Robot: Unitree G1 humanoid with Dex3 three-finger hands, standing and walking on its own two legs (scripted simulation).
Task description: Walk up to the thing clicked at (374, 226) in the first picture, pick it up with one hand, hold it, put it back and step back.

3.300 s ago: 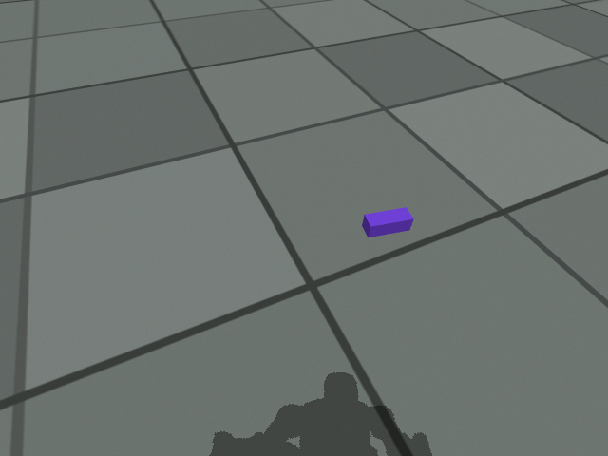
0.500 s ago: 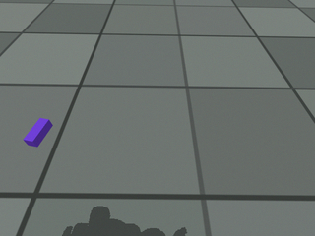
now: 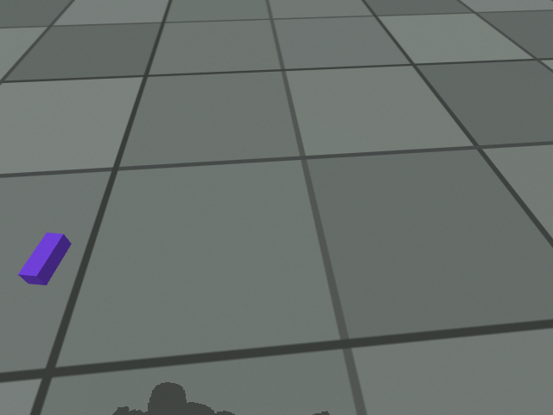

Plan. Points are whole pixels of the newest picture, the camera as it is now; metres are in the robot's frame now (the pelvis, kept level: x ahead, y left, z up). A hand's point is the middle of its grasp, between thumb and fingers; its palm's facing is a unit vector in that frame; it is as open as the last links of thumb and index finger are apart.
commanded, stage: walk up
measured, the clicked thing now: (46, 258) +0.85 +0.95 -0.73
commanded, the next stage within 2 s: stand in 0.98 s
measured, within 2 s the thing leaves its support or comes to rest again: neither
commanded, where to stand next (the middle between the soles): +0.06 +0.00 m, yaw +1 degrees
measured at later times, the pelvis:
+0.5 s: pelvis +0.01 +0.01 +0.00, yaw -2 degrees
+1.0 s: pelvis +0.02 +0.01 +0.00, yaw -4 degrees
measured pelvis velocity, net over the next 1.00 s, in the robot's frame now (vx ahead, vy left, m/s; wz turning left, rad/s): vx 0.02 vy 0.01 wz -0.07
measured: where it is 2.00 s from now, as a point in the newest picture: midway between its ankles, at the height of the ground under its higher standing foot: outside the picture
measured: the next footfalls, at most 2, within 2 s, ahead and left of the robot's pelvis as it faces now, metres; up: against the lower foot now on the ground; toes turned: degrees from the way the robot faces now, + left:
none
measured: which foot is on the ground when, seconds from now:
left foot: down 0.00-1.00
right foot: down 0.00-1.00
